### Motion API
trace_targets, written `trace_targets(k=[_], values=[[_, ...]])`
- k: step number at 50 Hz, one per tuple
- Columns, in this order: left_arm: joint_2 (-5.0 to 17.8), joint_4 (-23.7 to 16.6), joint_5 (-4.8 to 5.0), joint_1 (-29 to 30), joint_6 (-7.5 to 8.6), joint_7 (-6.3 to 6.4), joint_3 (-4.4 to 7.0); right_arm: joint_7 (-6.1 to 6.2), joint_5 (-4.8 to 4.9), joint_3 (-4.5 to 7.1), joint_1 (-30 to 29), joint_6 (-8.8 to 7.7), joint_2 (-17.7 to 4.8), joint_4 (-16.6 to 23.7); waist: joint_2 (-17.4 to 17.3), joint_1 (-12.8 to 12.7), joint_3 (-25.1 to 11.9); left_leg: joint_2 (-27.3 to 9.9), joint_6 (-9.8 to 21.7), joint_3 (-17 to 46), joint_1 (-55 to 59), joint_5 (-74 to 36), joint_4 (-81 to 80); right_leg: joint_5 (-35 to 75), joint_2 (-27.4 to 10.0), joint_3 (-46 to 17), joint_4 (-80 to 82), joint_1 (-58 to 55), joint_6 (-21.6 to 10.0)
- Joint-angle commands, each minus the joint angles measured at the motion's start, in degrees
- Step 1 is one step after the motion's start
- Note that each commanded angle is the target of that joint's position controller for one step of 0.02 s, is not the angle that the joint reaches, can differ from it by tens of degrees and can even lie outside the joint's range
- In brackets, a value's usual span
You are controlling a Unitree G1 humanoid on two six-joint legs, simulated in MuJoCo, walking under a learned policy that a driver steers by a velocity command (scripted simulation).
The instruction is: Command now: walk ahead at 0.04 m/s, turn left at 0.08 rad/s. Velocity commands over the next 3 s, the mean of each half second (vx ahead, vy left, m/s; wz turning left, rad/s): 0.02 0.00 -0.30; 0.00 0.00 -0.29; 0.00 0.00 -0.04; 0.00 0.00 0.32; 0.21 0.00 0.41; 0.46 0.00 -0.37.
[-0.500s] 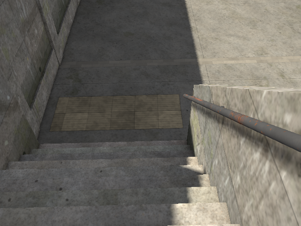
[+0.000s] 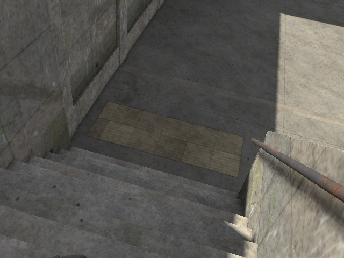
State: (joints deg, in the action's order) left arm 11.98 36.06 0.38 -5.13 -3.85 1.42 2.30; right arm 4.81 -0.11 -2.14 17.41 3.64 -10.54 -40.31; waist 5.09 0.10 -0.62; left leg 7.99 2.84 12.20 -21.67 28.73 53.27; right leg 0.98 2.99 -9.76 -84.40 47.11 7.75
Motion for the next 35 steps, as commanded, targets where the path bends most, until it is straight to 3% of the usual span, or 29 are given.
trace_targets(k=[1,5,6,8,9,10,11,12,13,14,15,16,17,18,19,20,21,22,23,24,25,26,27,28,29,31,33,34,35], values=[[6.0,-1.1,1.18,-1.1,0.96,-0.81,2.60,-0.38,0.14,3.06,4.9,-2.04,-7.7,1.7,-13.9,1.5,3.4,-15.9,15.0,17.2,6.3,-36.0,-7.5,-1.0,0.0,-8.4,3.1,5.9,-1.3],[7.3,-2.2,2.68,4.1,1.72,-0.62,2.71,-0.70,-0.43,5.22,9.0,-3.59,-10.0,1.4,-15.1,5.5,3.4,-20.1,17.4,23.2,13.9,-33.2,-6.0,-10.2,3.0,-14.9,3.1,15.9,-1.6],[8.5,-2.3,1.66,2.6,0.86,-0.78,3.33,0.04,0.14,5.18,8.4,-3.24,-8.7,1.5,-13.2,3.9,4.5,-18.1,16.9,20.8,8.7,-25.3,-4.2,-6.4,5.2,-13.9,6.1,14.1,-1.3],[8.5,-1.5,1.22,-1.0,0.35,-1.58,3.05,0.07,0.73,5.13,5.2,-2.59,-8.3,3.8,-15.7,2.7,3.2,-18.4,14.3,17.4,4.6,-21.0,-3.2,-1.9,3.9,-10.0,9.4,10.8,-1.7],[8.1,-1.0,1.09,-2.9,0.56,-1.90,2.74,0.09,0.52,5.91,5.5,-2.65,-10.1,3.6,-16.5,2.2,3.4,-20.1,11.8,16.4,1.8,-17.6,-4.8,2.5,1.5,-8.6,13.0,6.8,-3.2],[7.9,-1.2,0.68,-6.2,-0.03,-2.78,1.88,0.21,1.77,6.17,-1.1,-1.81,-10.6,5.5,-14.2,-1.3,3.4,-18.9,6.6,11.3,-5.5,0.1,-2.3,15.5,-4.2,-8.6,31.5,-3.2,-5.5],[7.1,0.2,1.79,-7.1,-0.12,-3.58,1.80,0.40,2.38,6.12,-4.3,-1.18,-9.7,5.8,-13.5,-2.0,3.7,-15.3,3.4,3.3,-15.3,7.6,-3.3,19.2,-5.3,-2.1,41.6,-19.3,-6.7],[5.3,2.7,4.01,-13.4,0.62,-3.91,1.35,-0.03,1.77,6.52,-3.2,-1.20,-11.1,4.5,-13.9,-3.8,1.8,-16.6,3.4,3.4,-22.3,9.8,-2.0,20.9,-5.6,2.6,42.1,-34.0,-7.7],[5.9,6.0,4.35,-20.8,0.69,-3.95,2.49,-0.77,1.72,6.32,-3.3,-0.76,-10.2,2.8,-14.1,-6.8,-0.4,-14.9,2.1,-1.0,-21.6,6.1,4.1,16.1,-4.5,6.5,45.8,-41.1,-8.3],[6.3,8.5,3.34,-29.4,0.57,-3.33,2.58,-1.34,1.31,5.66,-2.9,-0.75,-8.2,1.7,-13.5,-9.8,-1.1,-13.1,-0.9,-4.1,-21.4,4.7,9.2,18.0,-4.5,9.5,51.7,-47.6,-8.6],[6.2,10.9,1.33,-34.4,0.16,-2.50,2.88,-2.01,1.22,4.93,-3.1,-1.20,-7.2,1.6,-8.8,-11.8,-0.7,-11.9,-2.6,-6.8,-19.2,1.4,19.1,11.3,-4.4,10.8,58.3,-50.8,-9.5],[9.6,14.3,-0.74,-47.2,1.34,-2.89,3.87,-2.51,1.44,4.72,-5.4,-3.06,-6.5,0.6,-5.7,-17.6,-0.6,-7.2,-6.4,-12.0,-16.8,8.0,43.6,7.6,-7.3,5.8,63.4,-54.8,-13.5],[11.7,17.3,-0.69,-50.2,2.03,-3.94,2.77,-3.79,0.41,4.25,-5.0,-3.75,0.2,1.1,8.1,-13.6,2.9,-3.1,-10.2,-15.1,-33.8,32.3,74.4,31.3,-11.4,-2.3,47.7,-57.4,-12.7],[20.6,16.1,2.13,-39.7,1.23,-4.38,5.11,-2.85,3.50,3.25,1.5,-2.52,3.9,7.3,23.2,-1.1,9.0,-1.6,-9.4,-15.2,-43.0,31.2,75.2,9.7,-15.6,-30.3,64.5,-45.3,-14.2],[24.4,13.1,1.94,-33.3,0.98,-4.38,6.39,-1.76,4.10,2.46,-2.5,-1.94,2.7,8.9,21.9,-2.8,11.9,-4.2,-8.2,-10.3,-48.6,23.3,76.4,-21.2,-18.9,-44.4,72.3,-39.7,-17.2],[20.8,11.5,0.14,-31.3,1.62,-3.72,5.39,-0.80,2.96,2.84,-8.7,-1.44,-0.6,8.3,10.2,-7.6,11.3,-6.0,-6.5,-8.3,-45.5,14.4,77.2,-28.1,-18.6,-40.3,71.9,-33.4,-17.9],[14.7,7.2,-2.23,-26.4,1.11,-3.76,2.57,0.56,1.26,4.25,-9.9,0.26,-4.0,3.5,-2.2,-9.5,8.0,-5.9,-5.4,-12.7,-34.4,8.7,75.9,-19.0,-10.4,-20.8,66.0,-29.4,-13.6],[10.4,6.1,-1.18,-25.9,0.37,-3.45,0.76,0.23,0.63,4.34,-10.6,1.14,0.3,2.7,-1.6,-8.5,3.8,-3.8,-5.0,-16.7,-34.5,10.4,84.3,-20.0,-4.4,-10.0,59.1,-35.1,-10.7],[10.7,3.3,-0.19,-22.2,-0.42,-2.21,0.26,0.23,0.41,3.55,-9.3,0.89,2.4,4.2,5.5,-6.6,3.1,-3.0,-4.6,-18.6,-36.9,7.9,89.6,-16.6,-1.9,-10.1,58.5,-32.9,-11.4],[14.3,2.8,-1.65,-17.0,-0.99,1.59,0.73,-0.46,0.65,1.78,-16.0,-0.03,5.4,14.3,21.5,-3.0,4.0,-2.5,-4.4,-13.0,-34.5,2.7,80.5,-28.4,-8.3,-36.8,73.1,-19.1,-20.0],[10.1,2.5,-2.51,-15.8,-0.71,3.78,-0.83,-0.06,1.94,3.48,-19.2,-0.24,-2.3,15.9,16.2,-2.9,3.9,-3.9,-7.1,-5.8,-36.5,-6.6,75.9,-25.3,-11.4,-39.0,69.4,-18.9,-20.9],[9.4,2.2,-3.07,-14.9,-0.97,4.80,-1.57,0.12,2.00,3.87,-17.9,0.34,-3.4,15.5,10.9,-2.8,-0.1,-2.2,-9.3,-6.1,-37.2,-8.9,77.2,-20.4,-11.1,-34.9,65.7,-25.7,-20.0],[9.2,1.2,-2.68,-14.1,-1.48,4.86,-2.06,-0.20,1.96,3.62,-15.4,0.48,-2.7,15.1,4.9,-1.6,-2.3,-1.3,-11.1,-7.5,-36.3,-10.2,76.8,-17.2,-9.8,-32.4,62.7,-29.1,-20.3],[10.5,0.2,-2.13,-12.8,-1.57,5.30,-1.81,-0.18,0.97,3.78,-14.0,-0.02,-3.9,14.6,0.5,-1.7,-3.1,-1.9,-11.6,-6.5,-37.3,-13.1,73.4,-10.8,-10.6,-32.4,59.2,-31.0,-21.3],[11.0,0.0,-1.87,-14.1,-1.50,5.43,-1.78,-0.52,0.55,3.48,-16.6,-0.48,-2.6,15.5,-1.2,-2.8,-4.9,-0.7,-12.4,-7.5,-36.5,-12.0,73.7,-4.3,-9.4,-31.4,57.0,-34.2,-22.2],[11.4,0.4,-2.46,-17.8,-1.28,5.47,-2.06,-1.21,1.92,2.67,-20.2,-0.66,-0.8,17.1,-1.5,-4.6,-8.7,-0.3,-13.5,-7.6,-36.1,-6.7,77.3,6.8,-9.3,-30.8,55.7,-41.6,-23.9],[11.5,-0.6,-1.67,-19.0,-0.88,5.62,-1.74,-0.98,2.51,2.30,-24.6,-0.37,-1.1,19.1,0.7,-7.0,-8.3,-0.7,-13.4,-6.1,-39.1,-1.5,77.8,8.7,-9.0,-29.8,55.2,-47.9,-25.0],[13.3,-1.3,-1.16,-18.0,-1.43,5.08,-1.29,-0.82,2.14,1.51,-24.5,-0.01,0.7,19.9,0.3,-5.5,-6.4,-0.6,-13.0,-9.7,-36.7,4.5,72.4,13.0,-8.7,-30.2,58.6,-45.9,-25.9],[13.9,-1.9,-0.94,-17.8,-1.46,4.86,-0.92,-0.82,1.89,1.45,-25.7,0.02,0.4,20.4,-0.7,-6.0,-6.2,-0.8,-13.0,-10.5,-34.5,6.5,70.6,14.5,-8.7,-30.7,60.3,-45.8,-26.3]])
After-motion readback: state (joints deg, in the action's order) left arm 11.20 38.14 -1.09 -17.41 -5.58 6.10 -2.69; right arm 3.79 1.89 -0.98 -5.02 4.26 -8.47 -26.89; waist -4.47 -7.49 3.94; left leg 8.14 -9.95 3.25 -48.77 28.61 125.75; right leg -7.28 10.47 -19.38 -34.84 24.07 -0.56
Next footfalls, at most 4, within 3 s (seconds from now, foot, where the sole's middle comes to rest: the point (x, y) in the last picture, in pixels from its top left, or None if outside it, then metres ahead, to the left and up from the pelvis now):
0.34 right None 0.20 -0.31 -0.93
0.90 left None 0.03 -0.04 -0.73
1.24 right None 0.10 -0.37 -0.78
1.78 right None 0.10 -0.47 -0.94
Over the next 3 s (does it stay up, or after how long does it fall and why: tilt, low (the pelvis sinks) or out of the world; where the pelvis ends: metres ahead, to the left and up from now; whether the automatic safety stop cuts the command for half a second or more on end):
stays up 0.62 -0.06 -0.52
